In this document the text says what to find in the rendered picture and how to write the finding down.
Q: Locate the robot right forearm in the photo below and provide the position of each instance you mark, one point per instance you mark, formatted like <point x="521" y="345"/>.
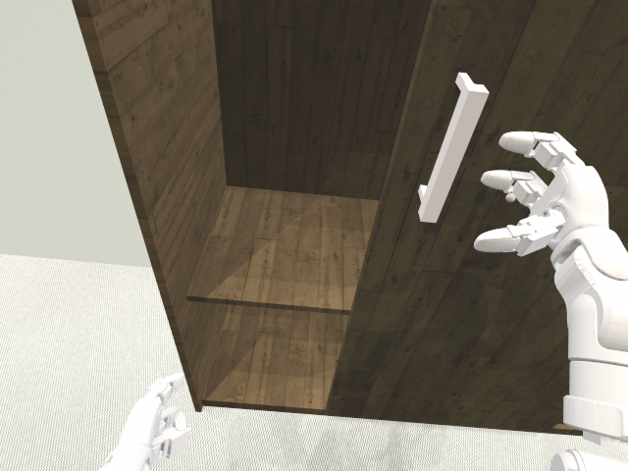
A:
<point x="591" y="274"/>

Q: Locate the handle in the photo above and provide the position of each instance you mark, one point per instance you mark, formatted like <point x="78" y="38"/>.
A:
<point x="465" y="117"/>

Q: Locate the robot left forearm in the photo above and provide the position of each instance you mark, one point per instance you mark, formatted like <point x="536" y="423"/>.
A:
<point x="129" y="457"/>

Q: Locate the robot right hand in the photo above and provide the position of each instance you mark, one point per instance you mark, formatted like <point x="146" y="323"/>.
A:
<point x="576" y="195"/>

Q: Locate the robot left hand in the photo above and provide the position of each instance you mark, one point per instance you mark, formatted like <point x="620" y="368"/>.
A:
<point x="148" y="425"/>

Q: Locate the robot right upper arm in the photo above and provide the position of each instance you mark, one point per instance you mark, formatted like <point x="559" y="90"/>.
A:
<point x="579" y="460"/>

